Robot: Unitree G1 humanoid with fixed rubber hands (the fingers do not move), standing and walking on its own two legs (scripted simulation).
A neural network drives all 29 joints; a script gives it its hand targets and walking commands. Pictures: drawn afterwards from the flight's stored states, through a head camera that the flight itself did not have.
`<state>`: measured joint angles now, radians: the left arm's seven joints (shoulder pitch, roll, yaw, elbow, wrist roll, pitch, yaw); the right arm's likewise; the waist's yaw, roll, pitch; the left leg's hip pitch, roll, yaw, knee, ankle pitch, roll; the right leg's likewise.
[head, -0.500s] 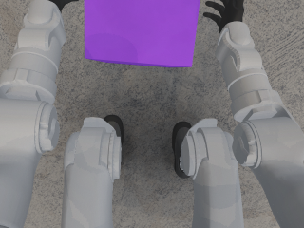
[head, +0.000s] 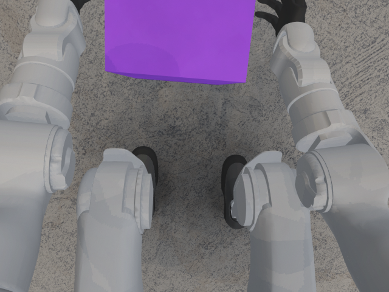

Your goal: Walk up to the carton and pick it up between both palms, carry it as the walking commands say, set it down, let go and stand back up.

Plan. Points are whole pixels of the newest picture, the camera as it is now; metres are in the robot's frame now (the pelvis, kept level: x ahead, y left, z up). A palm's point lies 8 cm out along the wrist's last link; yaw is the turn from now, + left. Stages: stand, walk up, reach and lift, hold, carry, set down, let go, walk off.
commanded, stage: reach and lift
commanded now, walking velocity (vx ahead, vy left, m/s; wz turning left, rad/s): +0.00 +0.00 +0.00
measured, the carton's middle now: (180, 20) +0.53 +0.05 -0.25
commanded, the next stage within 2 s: none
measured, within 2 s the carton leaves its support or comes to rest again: leaves its support in 0.98 s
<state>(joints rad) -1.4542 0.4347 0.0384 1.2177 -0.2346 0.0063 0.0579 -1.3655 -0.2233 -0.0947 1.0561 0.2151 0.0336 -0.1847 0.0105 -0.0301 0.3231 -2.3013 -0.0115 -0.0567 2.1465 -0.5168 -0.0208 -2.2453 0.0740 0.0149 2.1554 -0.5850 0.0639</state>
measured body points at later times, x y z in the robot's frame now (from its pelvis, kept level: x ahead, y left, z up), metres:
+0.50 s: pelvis +0.00 +0.00 +0.00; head +0.37 +0.04 +0.25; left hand +0.55 +0.20 -0.19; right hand +0.54 -0.10 -0.18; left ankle +0.12 +0.13 -0.34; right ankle +0.11 -0.13 -0.34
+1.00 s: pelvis +0.01 +0.00 -0.01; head +0.37 +0.04 +0.26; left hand +0.55 +0.19 -0.18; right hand +0.55 -0.10 -0.18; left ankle +0.12 +0.13 -0.34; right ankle +0.11 -0.13 -0.34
